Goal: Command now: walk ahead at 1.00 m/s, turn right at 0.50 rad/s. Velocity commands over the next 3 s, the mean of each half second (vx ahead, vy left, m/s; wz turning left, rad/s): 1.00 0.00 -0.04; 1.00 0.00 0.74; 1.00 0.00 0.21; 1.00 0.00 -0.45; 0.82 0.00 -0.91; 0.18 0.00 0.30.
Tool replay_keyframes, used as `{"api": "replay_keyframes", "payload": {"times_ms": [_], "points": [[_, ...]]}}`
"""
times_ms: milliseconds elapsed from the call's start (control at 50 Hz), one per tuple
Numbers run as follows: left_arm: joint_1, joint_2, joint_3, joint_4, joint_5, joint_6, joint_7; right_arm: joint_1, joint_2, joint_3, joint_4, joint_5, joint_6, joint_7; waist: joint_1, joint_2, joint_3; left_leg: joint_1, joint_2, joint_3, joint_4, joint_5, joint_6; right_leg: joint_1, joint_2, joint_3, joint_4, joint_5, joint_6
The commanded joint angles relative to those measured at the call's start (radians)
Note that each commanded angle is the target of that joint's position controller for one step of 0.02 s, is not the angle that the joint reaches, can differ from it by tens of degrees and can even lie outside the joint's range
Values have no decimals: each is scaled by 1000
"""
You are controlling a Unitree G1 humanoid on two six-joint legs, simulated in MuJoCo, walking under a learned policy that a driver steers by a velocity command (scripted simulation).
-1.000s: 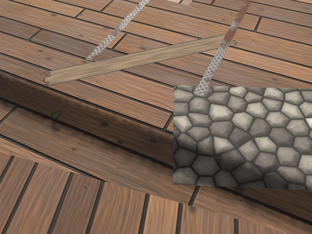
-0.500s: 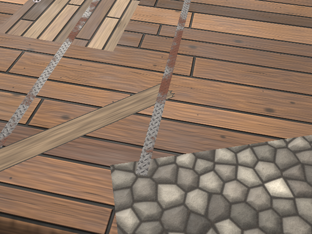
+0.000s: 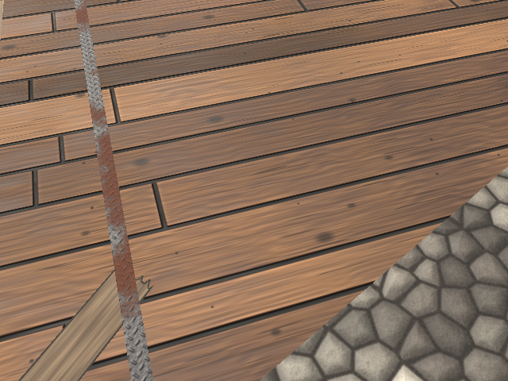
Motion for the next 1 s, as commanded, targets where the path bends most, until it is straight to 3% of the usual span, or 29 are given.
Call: {"api": "replay_keyframes", "payload": {"times_ms": [20,100,140,180,200,220,240,260,280,300,320,360,400,440,540,580,620,640,660,680,700,720,740,760,800,820,860,920,1000], "points": [[-68,-39,-38,-124,7,-3,-20,-19,-43,2,-22,10,-36,17,61,142,84,27,242,-203,-295,164,157,-177,-59,84,-129,98,13],[-216,-43,-61,-164,-3,-19,-49,34,-94,-5,19,24,-39,22,34,94,150,-68,191,-7,-442,376,139,84,-10,-92,-492,301,-15],[-220,-27,-60,-157,-1,-24,-39,73,-143,-12,46,22,-31,19,47,112,138,61,210,38,-370,753,138,141,31,-130,-561,259,-46],[-99,16,-43,-119,15,-28,-16,106,-199,-20,67,18,-13,2,123,175,17,182,234,67,-98,1215,130,303,106,-165,-575,124,-79],[102,44,-25,-56,15,-29,-1,86,-219,-22,66,19,2,-8,225,190,-94,152,238,70,150,1273,123,517,126,-142,-609,92,-103],[283,95,1,2,23,-29,18,64,-208,-18,51,23,9,-13,311,169,-179,-9,203,75,459,1088,112,770,74,-64,-652,72,-123],[298,193,27,16,33,-28,41,141,-48,14,5,20,10,7,196,-76,-292,-334,74,41,872,79,92,1042,-212,317,-670,-176,-155],[313,227,41,-4,8,-23,46,151,-72,10,-36,42,1,10,183,-138,-465,-526,-44,-139,1121,-208,94,1141,-377,807,-854,-233,-231],[265,178,39,15,4,-27,52,9,-114,0,-60,45,-2,3,186,-3,-285,-646,15,-199,1127,-94,111,1039,-327,649,-893,-142,-208],[228,124,28,39,-1,-40,54,-24,-76,12,-64,46,-7,6,144,32,-113,-648,47,-183,1050,-32,110,851,-303,499,-915,0,-193],[186,70,16,50,6,-55,51,-22,-55,17,-46,39,2,11,93,91,-28,-590,83,-191,964,-13,106,693,-263,389,-943,100,-154],[147,6,-3,63,-2,-77,50,53,-21,21,-7,19,43,29,15,32,11,-448,116,-204,878,1,89,488,-225,249,-1023,115,-116],[165,-17,-9,92,-22,-101,43,-10,-2,18,-17,11,70,44,6,14,80,-501,133,-199,817,30,81,447,-208,151,-1098,148,-94],[180,-16,-9,108,-23,-116,37,-145,12,21,-65,16,73,52,25,11,138,-564,125,-163,711,153,84,435,-164,10,-1152,289,-55],[191,3,-19,125,-33,-140,47,-291,33,39,-104,39,58,83,36,44,121,-390,33,13,363,477,141,487,-110,-236,-1200,746,36],[226,53,-10,134,-32,-136,66,-291,4,35,-110,24,55,87,17,7,107,-360,-30,77,293,443,173,632,-153,-262,-1081,1168,73],[209,109,6,122,-11,-100,96,-134,-58,13,-64,20,62,78,-75,-48,-10,-187,-112,101,282,322,198,716,-177,-260,-829,1416,92],[163,134,15,104,1,-78,104,62,-107,-10,-11,19,64,72,-176,-54,-100,7,-143,81,296,261,223,673,-192,-249,-569,1475,90],[96,153,21,82,7,-62,104,285,-150,-39,52,18,67,56,-284,-28,-171,241,-119,-14,245,188,270,529,-177,-236,-206,1317,80],[77,46,-3,82,15,-68,77,263,-184,-58,64,35,75,32,-223,145,-105,342,-39,-145,243,118,306,267,-8,-223,190,271,71],[164,-36,-29,-33,-19,-87,65,151,-307,-88,27,15,93,26,-58,422,-207,595,188,-719,107,88,532,-176,113,-72,536,-239,139],[106,6,-45,-63,-5,-115,67,110,-269,-90,-20,25,94,22,-94,184,-254,585,238,-933,-101,-92,540,-264,56,70,488,-153,101],[49,25,-47,-65,-3,-128,61,84,-198,-76,-11,25,91,13,-61,28,-111,416,223,-878,-172,-159,478,-249,-2,88,355,-72,87],[41,18,-50,-63,2,-128,59,51,-148,-64,2,23,85,11,1,-46,-10,230,188,-792,-191,-95,427,-184,-44,72,233,-44,88],[42,0,-60,-68,35,-82,56,10,-115,-46,-2,30,57,2,71,-54,67,-18,97,-636,-199,52,396,-67,-88,66,111,-74,123],[44,-10,-64,-74,39,-59,54,2,-114,-43,-7,34,44,6,87,-37,79,-105,63,-582,-213,69,390,-27,-107,52,32,-93,140],[-60,-26,-76,-128,34,-44,44,-7,-140,-50,-20,38,24,10,72,-4,116,-236,4,-503,-257,139,381,34,-118,-2,-170,-13,161],[-188,-71,-95,-169,4,-52,25,25,-123,-53,-14,47,12,18,1,52,116,-235,-51,-402,-276,307,303,146,-95,-57,-500,330,144],[-247,-41,-82,-175,-4,-63,27,105,-131,-57,18,48,2,20,-71,87,74,45,24,-401,-245,569,249,167,-51,-73,-694,460,85]]}}
Next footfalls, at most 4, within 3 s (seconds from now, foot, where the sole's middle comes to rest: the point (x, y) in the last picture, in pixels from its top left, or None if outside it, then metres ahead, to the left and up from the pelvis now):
0.22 right None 0.40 -0.10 -0.77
0.66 left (237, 262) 0.85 0.04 -0.77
1.10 right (242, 155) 1.31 0.01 -0.77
1.54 left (145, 106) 1.59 0.39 -0.77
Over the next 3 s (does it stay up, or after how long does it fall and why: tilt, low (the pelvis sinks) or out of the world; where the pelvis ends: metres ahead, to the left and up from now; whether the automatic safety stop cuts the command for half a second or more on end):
stays up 2.44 0.51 0.00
